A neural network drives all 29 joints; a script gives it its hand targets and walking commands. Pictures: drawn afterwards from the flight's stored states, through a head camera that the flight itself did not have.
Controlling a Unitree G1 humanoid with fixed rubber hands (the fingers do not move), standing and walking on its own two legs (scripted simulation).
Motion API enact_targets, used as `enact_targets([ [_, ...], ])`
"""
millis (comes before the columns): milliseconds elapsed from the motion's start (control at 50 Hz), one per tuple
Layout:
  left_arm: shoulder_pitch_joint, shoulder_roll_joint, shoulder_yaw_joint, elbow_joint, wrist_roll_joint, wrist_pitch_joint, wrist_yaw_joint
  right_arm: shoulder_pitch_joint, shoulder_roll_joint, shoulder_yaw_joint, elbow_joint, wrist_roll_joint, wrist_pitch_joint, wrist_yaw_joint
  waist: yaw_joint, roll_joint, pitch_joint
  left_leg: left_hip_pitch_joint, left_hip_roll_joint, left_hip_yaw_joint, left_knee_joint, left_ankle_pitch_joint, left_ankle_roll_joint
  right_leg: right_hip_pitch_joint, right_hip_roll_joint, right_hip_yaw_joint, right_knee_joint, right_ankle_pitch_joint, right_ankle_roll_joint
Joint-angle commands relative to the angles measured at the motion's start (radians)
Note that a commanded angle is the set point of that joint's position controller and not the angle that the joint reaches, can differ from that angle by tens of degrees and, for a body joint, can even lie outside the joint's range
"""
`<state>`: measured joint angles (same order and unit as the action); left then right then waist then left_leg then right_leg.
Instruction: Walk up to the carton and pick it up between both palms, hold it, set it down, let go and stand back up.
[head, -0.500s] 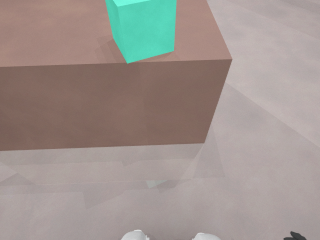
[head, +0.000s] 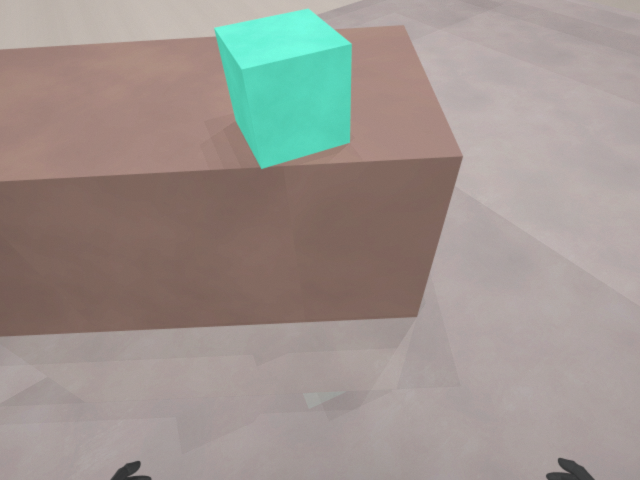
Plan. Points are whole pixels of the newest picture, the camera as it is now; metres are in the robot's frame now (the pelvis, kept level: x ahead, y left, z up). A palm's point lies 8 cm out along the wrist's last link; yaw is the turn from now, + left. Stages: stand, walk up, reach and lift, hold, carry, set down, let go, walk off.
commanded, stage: walk up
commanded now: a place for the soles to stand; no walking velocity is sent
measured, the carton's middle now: (285, 87) +0.89 +0.12 +0.05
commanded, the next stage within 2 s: none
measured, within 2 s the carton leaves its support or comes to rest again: neither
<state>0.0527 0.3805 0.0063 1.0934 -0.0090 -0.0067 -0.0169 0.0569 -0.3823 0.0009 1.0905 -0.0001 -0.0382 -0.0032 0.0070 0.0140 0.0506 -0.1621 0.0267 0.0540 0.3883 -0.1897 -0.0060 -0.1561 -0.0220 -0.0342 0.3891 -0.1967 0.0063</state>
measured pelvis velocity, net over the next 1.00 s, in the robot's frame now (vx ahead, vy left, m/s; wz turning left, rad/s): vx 0.21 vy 0.06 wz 0.02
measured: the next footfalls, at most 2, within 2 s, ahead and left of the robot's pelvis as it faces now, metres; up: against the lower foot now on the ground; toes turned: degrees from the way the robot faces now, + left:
left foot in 0.56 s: +0.16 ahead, +0.17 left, +0.00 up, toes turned +5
right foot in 0.94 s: +0.31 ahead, -0.07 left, +0.00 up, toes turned -3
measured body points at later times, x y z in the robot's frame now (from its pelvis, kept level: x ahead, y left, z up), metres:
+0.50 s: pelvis +0.04 +0.03 +0.00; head +0.04 +0.02 +0.45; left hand +0.08 +0.38 -0.10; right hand +0.14 -0.31 -0.11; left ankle +0.09 +0.16 -0.72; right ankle +0.01 -0.12 -0.74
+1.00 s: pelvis +0.21 +0.06 -0.02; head +0.23 +0.05 +0.43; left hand +0.33 +0.40 -0.10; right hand +0.25 -0.27 -0.13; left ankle +0.14 +0.17 -0.71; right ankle +0.27 -0.06 -0.75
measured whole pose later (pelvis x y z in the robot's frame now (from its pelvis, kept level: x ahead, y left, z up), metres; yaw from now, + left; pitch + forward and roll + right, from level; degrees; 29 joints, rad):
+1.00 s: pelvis +0.21 +0.06 -0.02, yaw +1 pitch -3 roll -1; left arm 0.22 0.44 0.08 0.79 0.01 -0.09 -0.05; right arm 0.35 -0.46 -0.07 0.80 0.00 -0.05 0.04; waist -0.04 0.05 0.10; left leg -0.24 0.03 0.02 0.91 -0.49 0.03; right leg -0.32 -0.03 -0.07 0.61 -0.22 -0.02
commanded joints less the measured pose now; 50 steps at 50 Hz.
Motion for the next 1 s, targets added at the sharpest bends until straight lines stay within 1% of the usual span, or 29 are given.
enact_targets([
  [0, -0.040, 0.188, 0.031, -0.022, -0.002, -0.015, 0.007, -0.038, -0.196, -0.030, -0.024, -0.003, -0.013, -0.006, -0.008, 0.013, -0.089, 0.015, 0.109, -0.118, -0.101, 0.107, 0.021, 0.028, -0.112, 0.116, -0.096, 0.108, -0.036],
  [20, -0.008, 0.185, 0.029, -0.007, 0.001, -0.015, 0.007, -0.049, -0.203, -0.034, -0.017, -0.004, -0.015, -0.007, 0.009, -0.043, -0.112, 0.048, 0.113, -0.123, -0.105, 0.111, 0.015, 0.047, -0.106, 0.107, -0.106, 0.141, -0.035],
  [60, -0.042, 0.196, 0.025, -0.012, 0.000, -0.013, 0.011, -0.021, -0.194, -0.029, 0.001, -0.005, -0.013, -0.007, -0.019, -0.012, -0.101, 0.039, 0.103, -0.100, -0.109, 0.112, 0.012, 0.047, -0.110, 0.106, -0.103, 0.149, -0.027],
  [260, -0.025, 0.184, 0.033, 0.015, 0.001, -0.012, 0.015, -0.079, -0.180, -0.028, 0.006, -0.006, -0.003, -0.012, 0.006, 0.020, -0.104, 0.064, 0.114, -0.096, -0.121, 0.138, 0.011, 0.056, -0.113, 0.105, -0.126, 0.153, -0.020],
  [280, 0.096, 0.299, 0.082, -0.051, 0.021, -0.038, 0.002, 0.003, -0.244, -0.087, -0.084, -0.019, -0.004, 0.019, 0.026, 0.003, -0.166, -0.008, 0.036, -0.067, 0.034, -0.347, 0.057, 0.148, -0.083, 0.110, -0.107, -0.367, -0.075],
  [300, 0.188, 0.326, 0.097, -0.040, 0.032, -0.048, 0.004, -0.043, -0.235, -0.095, -0.099, -0.034, 0.006, 0.031, 0.074, -0.096, -0.041, -0.257, 0.030, -0.035, 0.175, -0.429, 0.055, 0.182, -0.169, 0.275, -0.157, -0.574, -0.142],
  [320, 0.210, 0.371, 0.122, -0.059, 0.035, -0.055, 0.005, -0.050, -0.214, -0.091, -0.132, -0.042, 0.015, 0.043, 0.094, -0.135, 0.057, -0.476, 0.019, -0.006, 0.373, -0.353, 0.050, 0.231, -0.317, 0.442, -0.254, -0.677, -0.213],
  [340, 0.212, 0.376, 0.131, -0.081, 0.037, -0.064, 0.006, -0.076, -0.188, -0.090, -0.157, -0.037, 0.020, 0.047, 0.108, -0.098, 0.094, -0.570, 0.058, -0.116, 0.469, -0.300, 0.043, 0.206, -0.403, 0.521, -0.301, -0.643, -0.270],
  [360, 0.170, 0.341, 0.124, -0.113, 0.033, -0.073, 0.007, -0.028, -0.201, -0.097, -0.166, -0.032, 0.011, 0.054, 0.059, -0.039, 0.111, -0.535, 0.071, -0.145, 0.462, -0.231, 0.029, 0.170, -0.394, 0.456, -0.304, -0.507, -0.279],
  [400, 0.115, 0.336, 0.136, -0.166, 0.034, -0.074, 0.000, 0.031, -0.239, -0.113, -0.179, -0.032, 0.012, 0.076, 0.017, -0.138, 0.039, -0.404, 0.080, -0.096, 0.424, -0.209, 0.009, 0.112, -0.308, 0.291, -0.286, -0.418, -0.228],
  [420, 0.107, 0.311, 0.128, -0.185, 0.040, -0.078, -0.005, 0.041, -0.238, -0.117, -0.186, -0.039, 0.010, 0.085, 0.009, -0.109, 0.052, -0.341, 0.075, -0.085, 0.368, -0.186, 0.004, 0.025, -0.278, 0.256, -0.271, -0.372, -0.230],
  [440, 0.067, 0.307, 0.122, -0.207, 0.039, -0.073, -0.011, 0.067, -0.216, -0.122, -0.188, -0.041, 0.009, 0.094, -0.010, -0.193, 0.044, -0.274, 0.070, -0.077, 0.344, -0.185, -0.002, -0.047, -0.251, 0.201, -0.242, -0.396, -0.217],
  [480, 0.081, 0.320, 0.131, -0.227, 0.034, -0.070, -0.022, 0.096, -0.203, -0.125, -0.212, -0.028, 0.005, 0.099, -0.003, -0.198, 0.028, -0.135, 0.038, 0.013, 0.252, -0.112, 0.006, -0.123, -0.217, 0.136, -0.215, -0.365, -0.202],
  [500, 0.060, 0.311, 0.121, -0.231, 0.040, -0.065, -0.021, 0.122, -0.199, -0.129, -0.212, -0.032, 0.004, 0.098, -0.032, -0.205, 0.049, -0.048, 0.035, 0.005, 0.178, -0.063, 0.007, -0.210, -0.202, 0.112, -0.157, -0.399, -0.187],
  [520, 0.047, 0.293, 0.119, -0.245, 0.044, -0.060, -0.024, 0.230, -0.231, -0.153, -0.197, -0.030, -0.002, 0.087, -0.089, -0.129, 0.002, 0.076, 0.023, 0.005, 0.115, -0.071, 0.026, -0.249, -0.192, 0.120, -0.049, -0.414, -0.174],
  [540, 0.087, 0.255, 0.106, -0.257, 0.039, -0.051, -0.025, 0.302, -0.272, -0.165, -0.170, -0.039, -0.012, 0.074, -0.100, 0.033, -0.051, 0.218, -0.021, 0.054, 0.112, -0.154, 0.027, -0.316, -0.124, 0.043, 0.156, -0.443, -0.147],
  [560, 0.096, 0.202, 0.091, -0.275, 0.031, -0.043, -0.028, 0.368, -0.331, -0.182, -0.179, -0.043, -0.022, 0.059, -0.130, 0.207, -0.026, 0.289, 0.152, -0.253, -0.099, -0.443, 0.097, -0.494, -0.007, -0.068, 0.485, -0.446, -0.101],
  [580, 0.103, 0.199, 0.082, -0.304, 0.034, -0.047, -0.021, 0.390, -0.447, -0.190, -0.228, -0.036, -0.038, 0.055, -0.133, 0.293, -0.060, 0.221, 0.390, -0.744, -0.273, -0.765, 0.233, -0.613, 0.048, 0.060, 0.721, -0.421, -0.070],
  [600, 0.138, 0.283, 0.093, -0.255, 0.034, -0.046, -0.016, 0.286, -0.401, -0.177, -0.242, -0.009, -0.037, 0.050, -0.072, 0.088, 0.020, 0.096, 0.394, -0.657, -0.257, -0.794, 0.242, -0.586, -0.027, 0.143, 0.773, -0.313, -0.063],
  [640, 0.206, 0.304, 0.108, -0.213, 0.023, -0.049, -0.025, 0.215, -0.342, -0.150, -0.286, -0.002, -0.040, 0.042, -0.028, 0.069, 0.072, -0.014, 0.335, -0.507, -0.262, -0.676, 0.221, -0.533, -0.074, 0.112, 0.709, -0.204, -0.043],
  [660, 0.211, 0.323, 0.126, -0.231, 0.027, -0.052, -0.031, 0.215, -0.331, -0.147, -0.291, -0.013, -0.041, 0.045, -0.011, 0.121, 0.058, -0.021, 0.256, -0.428, -0.228, -0.579, 0.195, -0.453, -0.080, 0.104, 0.641, -0.187, -0.020],
  [700, 0.253, 0.298, 0.119, -0.216, 0.030, -0.043, -0.047, 0.190, -0.331, -0.144, -0.299, -0.015, -0.045, 0.046, -0.003, 0.228, 0.033, -0.081, 0.218, -0.280, -0.229, -0.427, 0.200, -0.341, -0.074, 0.041, 0.533, -0.144, 0.008],
  [780, 0.120, 0.258, 0.116, -0.296, 0.034, -0.054, -0.058, 0.303, -0.319, -0.140, -0.320, -0.008, -0.052, 0.050, -0.063, 0.110, 0.061, -0.035, 0.230, -0.243, -0.199, -0.301, 0.231, -0.346, -0.071, 0.023, 0.342, -0.095, 0.000],
  [820, 0.127, 0.241, 0.109, -0.305, 0.023, -0.053, -0.065, 0.256, -0.337, -0.145, -0.347, -0.008, -0.057, 0.050, -0.038, 0.185, 0.055, -0.059, 0.205, -0.188, -0.180, -0.268, 0.210, -0.275, -0.074, -0.009, 0.277, -0.022, -0.008],
  [900, 0.214, 0.232, 0.122, -0.298, 0.033, -0.070, -0.044, 0.255, -0.285, -0.127, -0.373, -0.008, -0.040, 0.048, 0.013, 0.037, -0.017, -0.084, 0.177, -0.123, 0.094, 0.084, 0.166, 0.003, 0.016, -0.080, 0.117, 0.015, -0.039],
  [920, 0.311, 0.266, 0.143, -0.288, 0.026, -0.083, -0.033, 0.301, -0.249, -0.120, -0.374, -0.008, -0.039, 0.046, 0.053, -0.042, -0.068, -0.169, 0.129, -0.092, 0.295, 0.132, 0.130, 0.159, -0.009, 0.006, 0.070, -0.059, -0.061],
  [940, 0.407, 0.357, 0.166, -0.304, 0.030, -0.092, -0.019, 0.312, -0.183, -0.093, -0.410, 0.002, -0.040, 0.050, 0.095, -0.274, -0.139, -0.365, 0.013, 0.001, 0.624, -0.055, 0.065, 0.301, -0.276, 0.426, -0.050, -0.219, -0.150],
  [960, 0.419, 0.413, 0.172, -0.322, 0.014, -0.094, -0.014, 0.286, -0.238, -0.098, -0.405, -0.002, -0.035, 0.035, 0.099, -0.217, -0.075, -0.532, -0.048, -0.041, 0.764, -0.375, 0.042, 0.276, -0.442, 0.694, -0.128, -0.211, -0.317],
  [980, 0.358, 0.397, 0.168, -0.335, -0.007, -0.095, -0.012, 0.260, -0.282, -0.107, -0.383, 0.004, -0.024, 0.025, 0.073, -0.061, 0.015, -0.528, 0.022, -0.152, 0.807, -0.365, 0.041, 0.135, -0.441, 0.572, -0.104, -0.170, -0.335],
])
